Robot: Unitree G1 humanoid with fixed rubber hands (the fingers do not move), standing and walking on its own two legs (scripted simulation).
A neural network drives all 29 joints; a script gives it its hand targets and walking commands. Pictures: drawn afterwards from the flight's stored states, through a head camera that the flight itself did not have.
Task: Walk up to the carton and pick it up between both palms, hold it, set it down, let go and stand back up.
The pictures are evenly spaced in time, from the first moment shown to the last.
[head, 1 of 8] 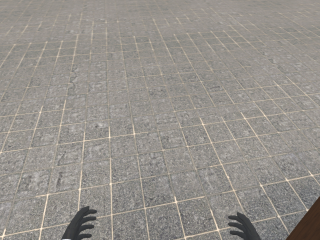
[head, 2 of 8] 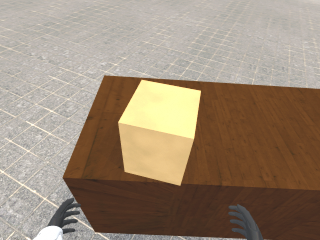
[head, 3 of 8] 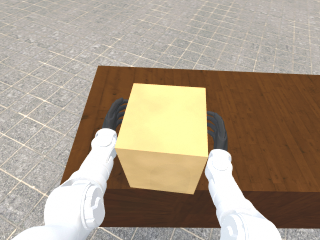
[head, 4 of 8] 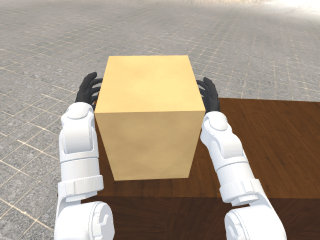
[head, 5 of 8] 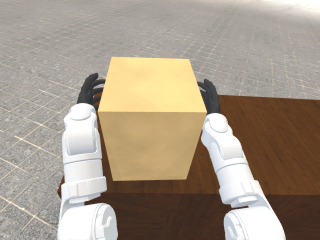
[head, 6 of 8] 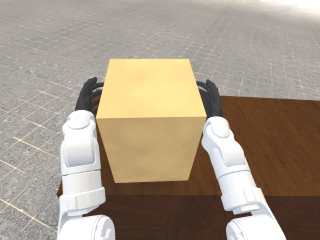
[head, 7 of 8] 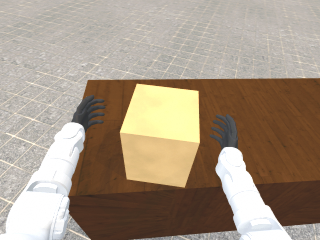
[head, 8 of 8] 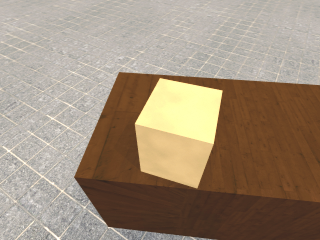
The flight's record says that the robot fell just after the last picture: no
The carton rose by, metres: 0.19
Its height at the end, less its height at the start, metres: +0.00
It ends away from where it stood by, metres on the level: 0.02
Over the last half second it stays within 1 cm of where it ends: yes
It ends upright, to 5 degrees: yes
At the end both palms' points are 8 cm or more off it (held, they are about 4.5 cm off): yes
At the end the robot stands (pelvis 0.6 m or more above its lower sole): yes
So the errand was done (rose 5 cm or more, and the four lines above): yes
